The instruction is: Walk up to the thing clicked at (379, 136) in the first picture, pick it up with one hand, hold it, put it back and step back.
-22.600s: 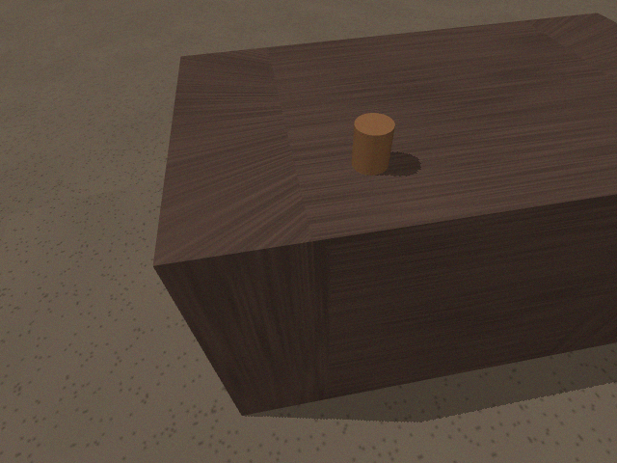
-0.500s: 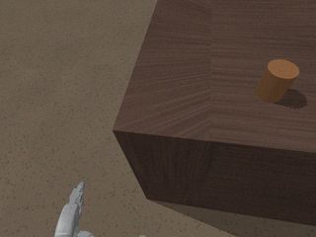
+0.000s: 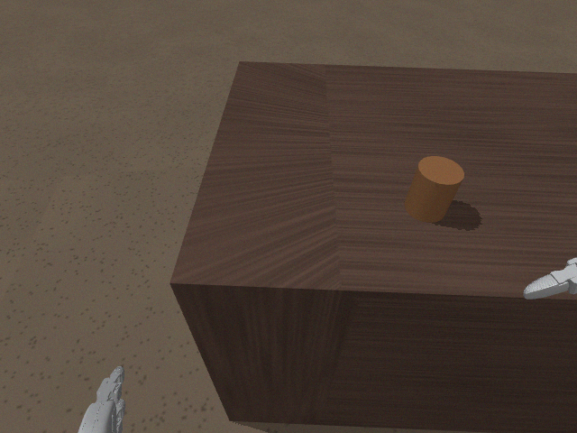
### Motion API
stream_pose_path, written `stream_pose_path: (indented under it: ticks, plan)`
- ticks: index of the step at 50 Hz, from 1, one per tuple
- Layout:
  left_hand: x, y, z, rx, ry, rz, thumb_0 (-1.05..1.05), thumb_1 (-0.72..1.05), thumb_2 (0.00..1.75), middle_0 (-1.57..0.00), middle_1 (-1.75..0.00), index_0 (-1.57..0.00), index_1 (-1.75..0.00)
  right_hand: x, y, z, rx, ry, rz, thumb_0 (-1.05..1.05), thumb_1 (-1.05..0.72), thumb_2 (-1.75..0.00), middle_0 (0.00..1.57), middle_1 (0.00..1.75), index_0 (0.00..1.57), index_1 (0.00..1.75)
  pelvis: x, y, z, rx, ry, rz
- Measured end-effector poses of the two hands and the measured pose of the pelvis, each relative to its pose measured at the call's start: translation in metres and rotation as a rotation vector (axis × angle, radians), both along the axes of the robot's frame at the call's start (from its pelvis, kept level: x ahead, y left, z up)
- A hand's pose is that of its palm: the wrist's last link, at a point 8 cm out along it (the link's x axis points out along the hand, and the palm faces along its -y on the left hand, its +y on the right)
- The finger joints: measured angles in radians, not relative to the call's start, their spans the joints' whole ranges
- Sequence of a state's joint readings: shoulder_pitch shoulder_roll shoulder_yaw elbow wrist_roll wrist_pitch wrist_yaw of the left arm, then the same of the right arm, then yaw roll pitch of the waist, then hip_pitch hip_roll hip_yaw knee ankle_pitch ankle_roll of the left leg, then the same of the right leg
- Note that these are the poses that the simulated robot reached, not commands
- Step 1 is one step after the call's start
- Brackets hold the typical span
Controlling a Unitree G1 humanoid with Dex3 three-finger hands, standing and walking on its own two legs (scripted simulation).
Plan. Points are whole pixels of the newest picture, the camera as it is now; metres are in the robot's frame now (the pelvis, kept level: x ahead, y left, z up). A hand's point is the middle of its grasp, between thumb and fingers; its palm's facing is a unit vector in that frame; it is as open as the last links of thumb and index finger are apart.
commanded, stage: sink last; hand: right
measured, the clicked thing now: (432, 189) +0.48 -0.22 +0.08
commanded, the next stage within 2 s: home in 0.62 s
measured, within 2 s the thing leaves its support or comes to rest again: neither
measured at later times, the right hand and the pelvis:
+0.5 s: hand out of the picture +0.12 -0.26 +0.21, palm faces +0.54 +0.71 -0.45, open 17.7 cm; pelvis -0.05 +0.03 +0.00, yaw -3 degrees
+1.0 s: hand out of the picture +0.11 -0.24 +0.12, palm faces +0.37 +0.84 -0.39, open 17.6 cm; pelvis -0.06 +0.02 +0.01, yaw -2 degrees
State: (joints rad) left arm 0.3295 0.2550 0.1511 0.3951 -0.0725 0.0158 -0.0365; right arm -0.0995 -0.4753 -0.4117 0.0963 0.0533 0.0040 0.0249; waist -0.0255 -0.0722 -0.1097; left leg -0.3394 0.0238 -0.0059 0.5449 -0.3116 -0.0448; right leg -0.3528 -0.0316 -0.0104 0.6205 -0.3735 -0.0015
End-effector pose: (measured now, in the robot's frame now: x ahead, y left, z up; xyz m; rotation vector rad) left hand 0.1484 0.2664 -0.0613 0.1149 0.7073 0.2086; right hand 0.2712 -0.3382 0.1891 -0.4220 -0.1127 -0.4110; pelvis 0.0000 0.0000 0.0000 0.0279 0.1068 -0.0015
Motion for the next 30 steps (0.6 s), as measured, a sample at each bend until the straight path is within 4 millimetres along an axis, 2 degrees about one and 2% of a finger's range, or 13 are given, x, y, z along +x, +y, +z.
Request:
stream_pose_path:
  ticks: [4, 7, 15, 19, 24, 30]
  plan:
    - [-0.005, 0.011, 0.002, 0.031, 0.019, 0.012, -0.01, -0.52, 0.06, -0.05, -0.04, -0.05, -0.05, -0.047, 0.013, 0.004, -0.031, -0.052, -0.011, -0.02, 0.6, -0.04, 0.07, 0.06, 0.07, 0.05, -0.004, 0.005, 0.001, -0.008, -0.039, -0.009]
    - [-0.007, 0.011, 0.002, 0.043, 0.032, 0.0, -0.01, -0.52, 0.06, -0.05, -0.04, -0.05, -0.04, -0.077, 0.021, 0.007, -0.049, -0.08, -0.028, -0.02, 0.6, -0.04, 0.07, 0.06, 0.07, 0.05, -0.01, 0.01, 0.002, -0.013, -0.064, -0.018]
    - [-0.013, 0.005, 0.002, 0.015, -0.017, -0.019, -0.01, -0.52, 0.04, -0.05, -0.04, -0.05, -0.04, -0.143, 0.046, 0.012, -0.104, -0.087, -0.025, -0.01, 0.61, -0.03, 0.06, 0.06, 0.06, 0.05, -0.027, 0.021, 0.003, -0.024, -0.109, -0.033]
    - [-0.021, 0.007, 0.002, 0.013, -0.037, -0.019, -0.01, -0.51, 0.04, -0.05, -0.04, -0.05, -0.04, -0.174, 0.051, 0.02, -0.149, -0.098, -0.039, -0.01, 0.61, -0.03, 0.06, 0.06, 0.06, 0.05, -0.034, 0.024, 0.003, -0.029, -0.128, -0.04]
    - [-0.032, 0.018, -0.003, 0.035, -0.033, -0.006, -0.01, -0.51, 0.04, -0.05, -0.05, -0.06, -0.04, -0.196, 0.048, 0.031, -0.192, -0.151, -0.082, -0.01, 0.61, -0.03, 0.06, 0.06, 0.06, 0.05, -0.046, 0.027, 0.004, -0.034, -0.153, -0.048]
    - [-0.042, 0.022, -0.001, 0.055, -0.055, -0.02, -0.01, -0.51, 0.04, -0.05, -0.05, -0.06, -0.05, -0.2, 0.047, 0.033, -0.217, -0.191, -0.08, -0.01, 0.6, -0.04, 0.06, 0.06, 0.06, 0.05, -0.056, 0.032, 0.005, -0.038, -0.168, -0.045]
